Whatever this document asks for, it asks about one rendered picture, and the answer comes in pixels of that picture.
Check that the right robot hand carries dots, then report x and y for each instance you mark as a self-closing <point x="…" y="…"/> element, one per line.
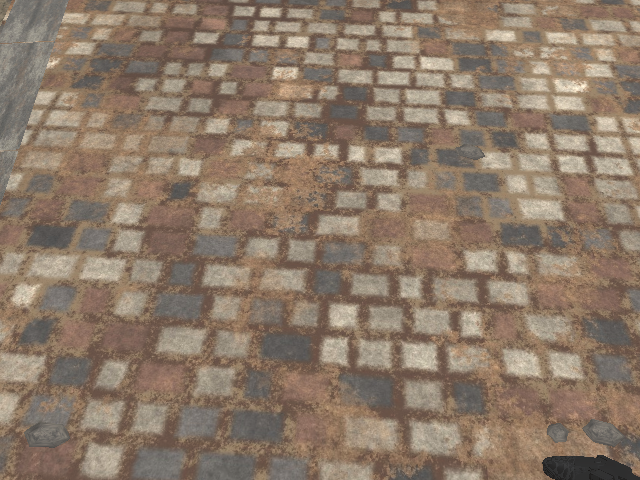
<point x="586" y="468"/>

